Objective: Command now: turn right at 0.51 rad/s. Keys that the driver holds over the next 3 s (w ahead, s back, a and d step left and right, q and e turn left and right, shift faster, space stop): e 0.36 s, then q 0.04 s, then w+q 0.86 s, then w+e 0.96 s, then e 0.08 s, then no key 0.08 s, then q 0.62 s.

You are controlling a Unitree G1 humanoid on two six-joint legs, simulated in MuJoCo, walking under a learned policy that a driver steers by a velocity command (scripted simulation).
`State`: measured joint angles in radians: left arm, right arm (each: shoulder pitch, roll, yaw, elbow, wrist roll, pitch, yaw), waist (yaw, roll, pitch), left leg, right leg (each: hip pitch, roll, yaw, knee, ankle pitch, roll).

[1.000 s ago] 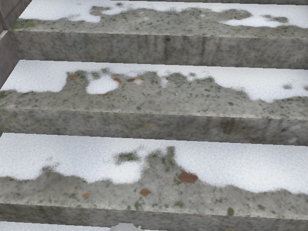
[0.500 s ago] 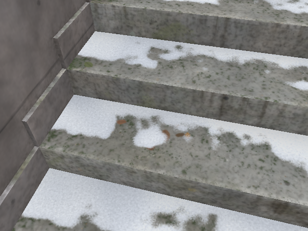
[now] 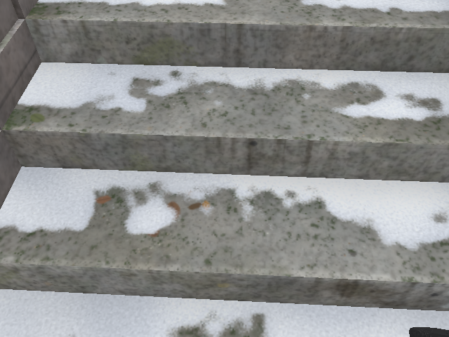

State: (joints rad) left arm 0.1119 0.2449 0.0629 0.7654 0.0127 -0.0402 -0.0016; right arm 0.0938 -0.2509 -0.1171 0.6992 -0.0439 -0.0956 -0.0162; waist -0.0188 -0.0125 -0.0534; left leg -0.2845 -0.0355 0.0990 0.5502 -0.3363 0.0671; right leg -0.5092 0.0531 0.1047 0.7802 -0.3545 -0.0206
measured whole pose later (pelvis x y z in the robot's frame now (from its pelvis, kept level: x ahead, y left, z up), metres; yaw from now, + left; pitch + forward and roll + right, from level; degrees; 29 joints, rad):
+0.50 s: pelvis +0.00 -0.07 +0.00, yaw -14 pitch +5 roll +0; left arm 0.25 0.23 0.05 0.74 0.03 -0.10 -0.02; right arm 0.18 -0.26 -0.07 0.75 -0.03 -0.08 -0.01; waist 0.02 0.01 -0.09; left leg -0.61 0.04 0.00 1.25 -0.46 -0.02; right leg -0.37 0.04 -0.03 0.55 -0.28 -0.08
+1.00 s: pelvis +0.19 -0.02 +0.01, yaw -1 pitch +9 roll +3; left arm 0.55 0.11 -0.07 1.10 0.10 -0.10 -0.08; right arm -0.06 -0.13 0.06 0.79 -0.03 0.03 0.12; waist 0.06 -0.09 -0.17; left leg -1.14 0.06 0.14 1.40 -0.29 0.18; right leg 0.10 -0.17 -0.26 0.12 -0.30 0.00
